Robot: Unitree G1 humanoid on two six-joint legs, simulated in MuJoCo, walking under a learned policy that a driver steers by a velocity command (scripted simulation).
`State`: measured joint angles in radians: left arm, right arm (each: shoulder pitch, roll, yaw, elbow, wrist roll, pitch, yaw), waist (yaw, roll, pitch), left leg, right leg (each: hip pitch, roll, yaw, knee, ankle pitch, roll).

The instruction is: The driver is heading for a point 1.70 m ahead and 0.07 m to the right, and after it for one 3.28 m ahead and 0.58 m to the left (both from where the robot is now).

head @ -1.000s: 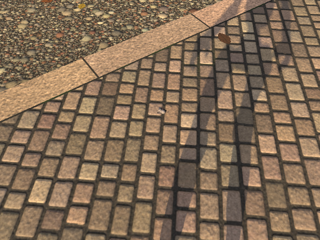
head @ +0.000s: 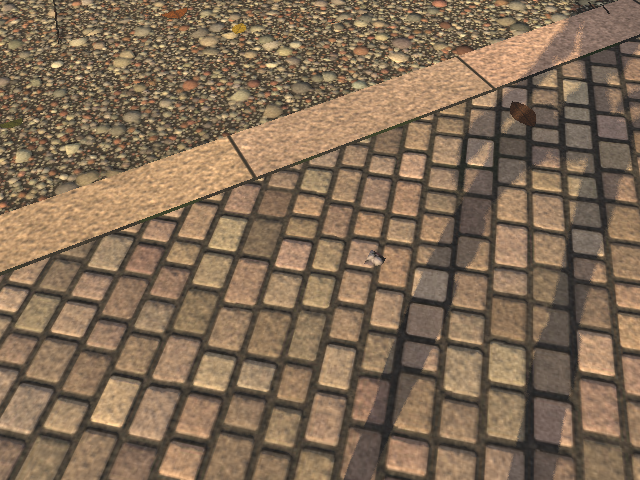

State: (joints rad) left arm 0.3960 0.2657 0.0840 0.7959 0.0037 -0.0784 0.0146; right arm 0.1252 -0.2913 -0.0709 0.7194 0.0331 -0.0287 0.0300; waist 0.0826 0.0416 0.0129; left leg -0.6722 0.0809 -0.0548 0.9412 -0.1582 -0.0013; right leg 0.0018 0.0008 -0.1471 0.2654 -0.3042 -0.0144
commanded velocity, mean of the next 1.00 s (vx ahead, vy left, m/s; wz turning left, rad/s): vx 0.48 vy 0.00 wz -0.09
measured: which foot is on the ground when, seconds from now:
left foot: up 0.00-0.16, down 0.18-0.76, up 0.78-1.00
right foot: down 0.00-0.18, up 0.20-0.72, down 0.74-1.00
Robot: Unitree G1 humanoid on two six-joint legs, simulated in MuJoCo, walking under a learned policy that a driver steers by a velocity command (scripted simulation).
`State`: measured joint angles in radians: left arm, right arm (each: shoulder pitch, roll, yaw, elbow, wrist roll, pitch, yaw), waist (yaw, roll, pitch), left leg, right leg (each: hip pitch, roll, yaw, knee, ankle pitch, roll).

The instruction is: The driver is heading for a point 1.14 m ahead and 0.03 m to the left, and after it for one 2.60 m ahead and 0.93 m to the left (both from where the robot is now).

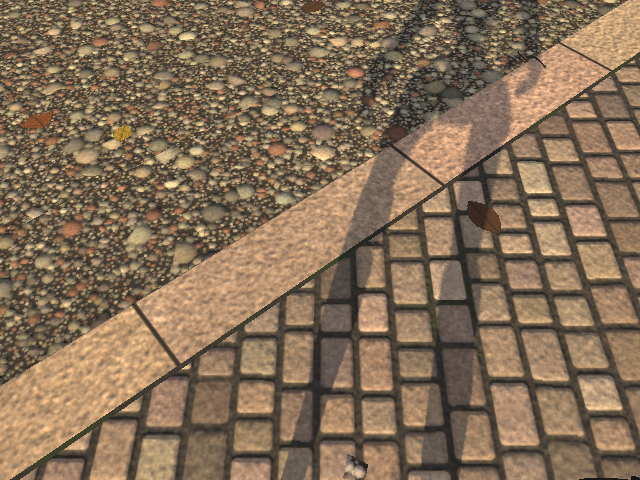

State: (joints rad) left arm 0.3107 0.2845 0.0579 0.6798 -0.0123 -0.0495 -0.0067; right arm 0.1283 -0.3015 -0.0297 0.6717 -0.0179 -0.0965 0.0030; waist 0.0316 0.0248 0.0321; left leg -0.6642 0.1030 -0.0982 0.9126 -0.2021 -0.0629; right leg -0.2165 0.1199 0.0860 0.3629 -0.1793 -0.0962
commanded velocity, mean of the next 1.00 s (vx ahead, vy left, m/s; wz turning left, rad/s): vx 0.50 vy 0.00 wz -0.11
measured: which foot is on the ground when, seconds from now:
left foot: up 0.00-0.16, down 0.18-0.70, up 0.72-1.00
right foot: down 0.00-0.18, up 0.20-0.66, down 0.68-1.00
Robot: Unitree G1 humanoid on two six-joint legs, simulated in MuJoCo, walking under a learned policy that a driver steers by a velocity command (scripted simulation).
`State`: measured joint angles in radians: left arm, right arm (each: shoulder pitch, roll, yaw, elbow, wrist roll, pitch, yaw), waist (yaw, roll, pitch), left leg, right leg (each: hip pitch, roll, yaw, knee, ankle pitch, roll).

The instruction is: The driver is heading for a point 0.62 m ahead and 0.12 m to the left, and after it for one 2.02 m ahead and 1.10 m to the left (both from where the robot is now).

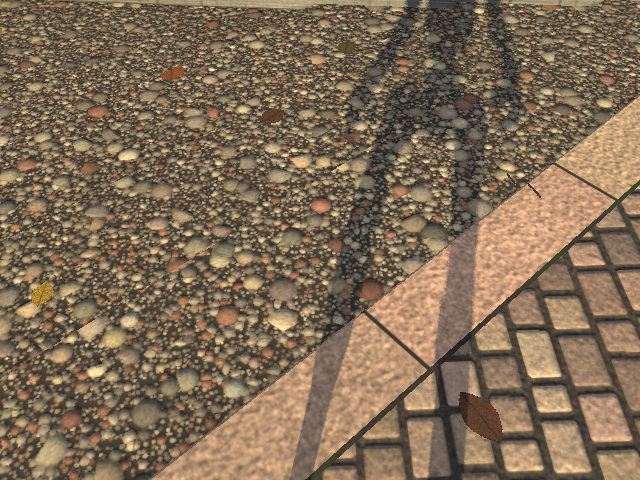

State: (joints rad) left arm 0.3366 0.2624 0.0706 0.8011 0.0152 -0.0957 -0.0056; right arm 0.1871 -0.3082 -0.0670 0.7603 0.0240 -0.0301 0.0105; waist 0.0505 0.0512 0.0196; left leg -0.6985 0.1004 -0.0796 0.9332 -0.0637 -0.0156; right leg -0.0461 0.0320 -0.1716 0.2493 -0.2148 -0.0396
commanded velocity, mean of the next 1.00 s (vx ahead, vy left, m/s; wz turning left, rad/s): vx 0.50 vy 0.00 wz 0.36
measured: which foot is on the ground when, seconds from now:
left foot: up 0.00-0.20, down 0.22-0.74, up 0.76-1.00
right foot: down 0.00-0.24, up 0.26-0.70, down 0.72-1.00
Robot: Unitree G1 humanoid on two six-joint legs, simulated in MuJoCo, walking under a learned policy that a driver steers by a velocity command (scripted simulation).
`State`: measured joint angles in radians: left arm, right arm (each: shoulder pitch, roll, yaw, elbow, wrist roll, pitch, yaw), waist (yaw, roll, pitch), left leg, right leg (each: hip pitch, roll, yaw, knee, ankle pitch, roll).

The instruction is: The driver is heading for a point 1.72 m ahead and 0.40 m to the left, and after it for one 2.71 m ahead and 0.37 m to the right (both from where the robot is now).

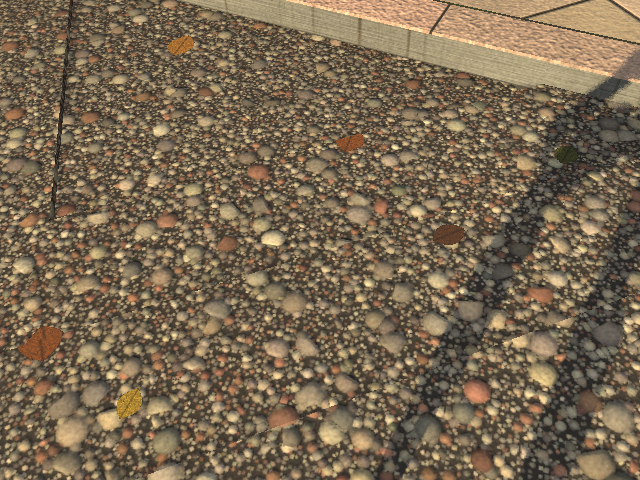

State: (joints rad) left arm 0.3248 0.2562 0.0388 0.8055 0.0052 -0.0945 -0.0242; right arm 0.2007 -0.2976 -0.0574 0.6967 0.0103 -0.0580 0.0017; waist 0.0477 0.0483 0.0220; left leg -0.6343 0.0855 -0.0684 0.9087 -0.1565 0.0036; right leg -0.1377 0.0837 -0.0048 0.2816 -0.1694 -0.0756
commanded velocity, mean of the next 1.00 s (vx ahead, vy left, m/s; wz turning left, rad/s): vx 0.50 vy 0.00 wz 0.37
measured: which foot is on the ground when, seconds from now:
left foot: up 0.00-0.30, down 0.32-0.80, up 0.82-1.00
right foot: down 0.00-0.30, up 0.32-0.74, down 0.76-1.00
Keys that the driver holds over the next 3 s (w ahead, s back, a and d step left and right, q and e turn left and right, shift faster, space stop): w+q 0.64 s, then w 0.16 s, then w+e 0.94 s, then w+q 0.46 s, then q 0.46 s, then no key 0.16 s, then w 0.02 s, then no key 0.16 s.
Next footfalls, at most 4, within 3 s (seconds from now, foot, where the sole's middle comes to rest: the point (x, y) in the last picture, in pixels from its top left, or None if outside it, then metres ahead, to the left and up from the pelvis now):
0.32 left None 0.33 0.16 -0.82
0.76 right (324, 394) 0.69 0.09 -0.82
1.18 left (203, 373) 0.74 0.38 -0.85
1.66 right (298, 269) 1.06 0.17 -0.85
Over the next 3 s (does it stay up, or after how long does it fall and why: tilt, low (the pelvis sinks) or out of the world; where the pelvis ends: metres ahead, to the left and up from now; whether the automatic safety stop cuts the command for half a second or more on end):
stays up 1.49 0.31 -0.11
